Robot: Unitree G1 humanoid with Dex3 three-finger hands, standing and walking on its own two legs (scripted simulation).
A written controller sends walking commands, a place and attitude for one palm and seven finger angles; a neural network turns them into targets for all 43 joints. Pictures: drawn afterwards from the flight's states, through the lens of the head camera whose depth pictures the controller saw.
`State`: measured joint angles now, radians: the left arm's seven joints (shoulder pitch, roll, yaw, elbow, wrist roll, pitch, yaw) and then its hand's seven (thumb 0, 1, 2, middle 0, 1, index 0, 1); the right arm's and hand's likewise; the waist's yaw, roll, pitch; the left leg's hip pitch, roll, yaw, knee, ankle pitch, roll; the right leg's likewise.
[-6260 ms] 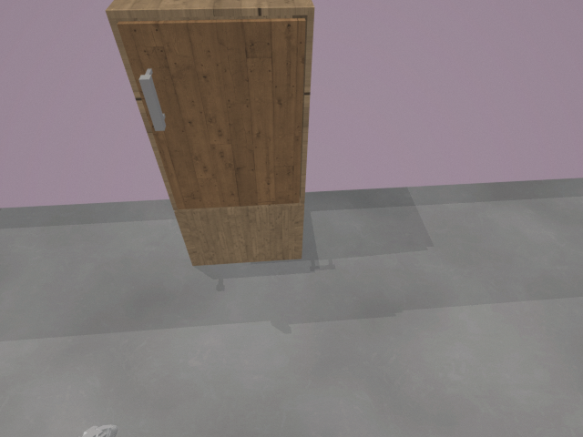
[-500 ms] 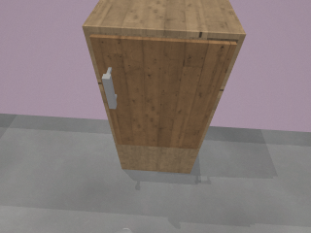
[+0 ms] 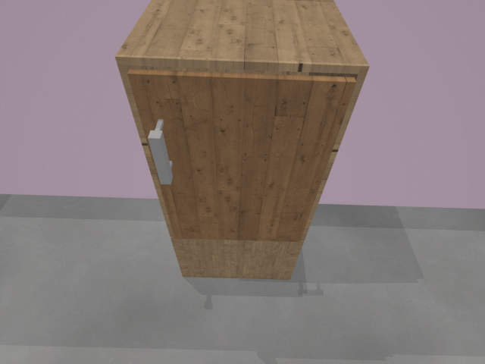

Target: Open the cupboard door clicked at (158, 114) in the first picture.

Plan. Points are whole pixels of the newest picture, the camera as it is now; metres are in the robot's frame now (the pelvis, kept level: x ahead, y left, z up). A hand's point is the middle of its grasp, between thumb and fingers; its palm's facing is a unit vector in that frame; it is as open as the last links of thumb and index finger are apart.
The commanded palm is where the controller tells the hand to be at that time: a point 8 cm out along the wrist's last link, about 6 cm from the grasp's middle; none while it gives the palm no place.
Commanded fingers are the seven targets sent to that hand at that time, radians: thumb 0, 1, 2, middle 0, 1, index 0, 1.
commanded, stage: come to a stop and stand still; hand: left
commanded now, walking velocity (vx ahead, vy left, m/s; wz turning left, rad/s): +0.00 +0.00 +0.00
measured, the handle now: (163, 152) +0.53 +0.20 +0.02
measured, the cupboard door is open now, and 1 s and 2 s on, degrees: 0 0 0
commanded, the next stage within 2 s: look again from close up in 0.40 s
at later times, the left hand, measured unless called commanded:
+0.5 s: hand out of the picture +0.03 +0.19 -0.17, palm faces +0.01 -0.98 -0.20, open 7.4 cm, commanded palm none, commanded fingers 0.00 0.90 0.90 -0.20 -0.30 -0.20 -0.30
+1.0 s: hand out of the picture +0.04 +0.19 -0.17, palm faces +0.00 -0.98 -0.21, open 7.4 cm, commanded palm none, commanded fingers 0.00 0.90 0.90 -0.20 -0.30 -0.20 -0.30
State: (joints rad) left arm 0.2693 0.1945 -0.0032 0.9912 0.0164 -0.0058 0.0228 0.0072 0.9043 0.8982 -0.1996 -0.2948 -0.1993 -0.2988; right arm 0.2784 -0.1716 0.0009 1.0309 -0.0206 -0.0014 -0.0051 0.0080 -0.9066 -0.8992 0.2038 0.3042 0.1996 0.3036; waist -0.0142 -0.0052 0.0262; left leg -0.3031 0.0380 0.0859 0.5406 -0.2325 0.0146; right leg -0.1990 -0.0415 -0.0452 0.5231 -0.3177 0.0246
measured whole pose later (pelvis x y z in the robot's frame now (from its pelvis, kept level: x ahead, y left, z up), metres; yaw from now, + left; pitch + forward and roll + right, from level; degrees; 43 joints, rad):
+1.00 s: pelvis +0.03 +0.00 +0.01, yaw +0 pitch -1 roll +0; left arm 0.25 0.21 0.00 1.10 0.02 -0.01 0.02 0.01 0.90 0.90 -0.20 -0.29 -0.20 -0.30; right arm 0.20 -0.19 0.00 1.13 -0.01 -0.02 -0.02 0.01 -0.90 -0.90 0.20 0.30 0.20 0.30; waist 0.01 -0.02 0.03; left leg -0.21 0.02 0.10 0.45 -0.23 0.02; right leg -0.11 -0.05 -0.04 0.43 -0.31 0.03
